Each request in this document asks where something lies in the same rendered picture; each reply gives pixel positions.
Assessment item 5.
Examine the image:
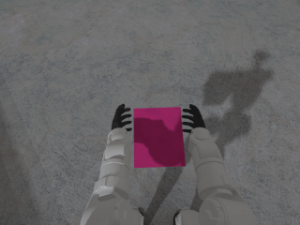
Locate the left robot hand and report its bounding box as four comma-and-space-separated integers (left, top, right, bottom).
112, 103, 132, 131

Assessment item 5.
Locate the robot right forearm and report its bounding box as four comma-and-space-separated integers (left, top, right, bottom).
188, 127, 248, 206

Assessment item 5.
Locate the right robot upper arm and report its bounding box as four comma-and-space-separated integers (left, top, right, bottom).
199, 197, 257, 225

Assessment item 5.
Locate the right robot hand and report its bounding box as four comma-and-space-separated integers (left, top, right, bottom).
182, 104, 205, 133

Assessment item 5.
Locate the carton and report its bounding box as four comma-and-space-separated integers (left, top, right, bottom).
133, 107, 186, 168

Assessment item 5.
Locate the left robot upper arm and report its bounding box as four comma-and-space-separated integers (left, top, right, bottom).
81, 197, 136, 225

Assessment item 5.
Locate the robot left forearm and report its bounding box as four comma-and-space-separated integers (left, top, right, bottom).
80, 127, 132, 225

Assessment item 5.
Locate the robot right shin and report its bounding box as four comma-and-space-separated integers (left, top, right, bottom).
178, 207, 189, 215

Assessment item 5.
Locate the robot left thigh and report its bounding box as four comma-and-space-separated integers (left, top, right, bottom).
133, 209, 144, 225

